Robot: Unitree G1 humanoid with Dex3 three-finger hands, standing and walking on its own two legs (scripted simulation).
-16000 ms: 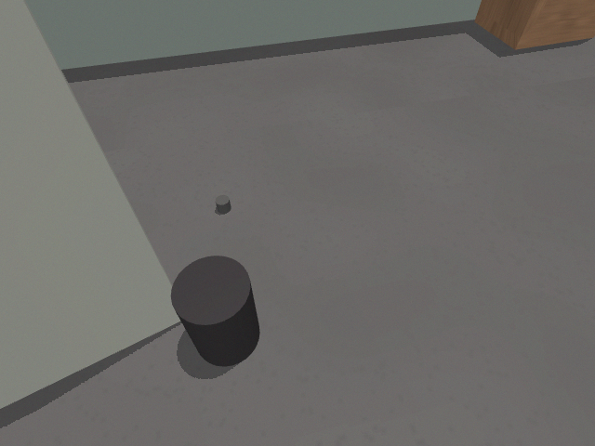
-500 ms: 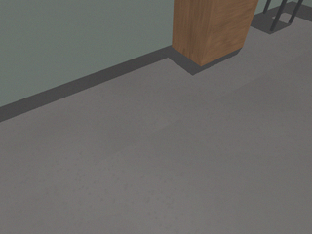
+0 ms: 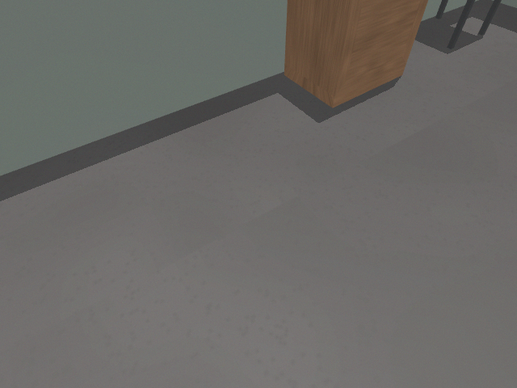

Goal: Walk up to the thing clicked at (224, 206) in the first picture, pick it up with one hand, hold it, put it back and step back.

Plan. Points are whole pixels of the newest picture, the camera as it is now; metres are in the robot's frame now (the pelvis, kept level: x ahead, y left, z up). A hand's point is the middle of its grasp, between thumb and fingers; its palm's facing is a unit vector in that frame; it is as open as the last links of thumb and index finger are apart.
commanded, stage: walk up
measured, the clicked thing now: out of the picture -0.25 +0.88 -0.75
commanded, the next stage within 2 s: none
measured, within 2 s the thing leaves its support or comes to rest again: neither
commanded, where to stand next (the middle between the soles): +0.97 +0.01 m, yaw -1 degrees
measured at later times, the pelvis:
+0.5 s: pelvis +0.13 +0.05 -0.01, yaw +0 degrees
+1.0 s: pelvis +0.36 +0.04 -0.01, yaw +0 degrees
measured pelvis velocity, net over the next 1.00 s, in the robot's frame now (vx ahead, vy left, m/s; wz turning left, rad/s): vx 0.36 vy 0.04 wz -0.01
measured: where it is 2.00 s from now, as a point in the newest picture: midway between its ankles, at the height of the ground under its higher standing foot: (258, 252)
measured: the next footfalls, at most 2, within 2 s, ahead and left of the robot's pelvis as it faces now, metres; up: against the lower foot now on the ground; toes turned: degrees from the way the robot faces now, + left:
left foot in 0.22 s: +0.08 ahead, +0.15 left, +0.00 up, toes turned +5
right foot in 0.62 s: +0.38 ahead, -0.07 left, +0.00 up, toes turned -3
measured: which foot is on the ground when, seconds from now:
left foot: down 0.00-0.08, up 0.10-0.20, down 0.22-0.66, up 0.68-1.00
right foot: down 0.00-0.26, up 0.28-0.60, down 0.62-1.00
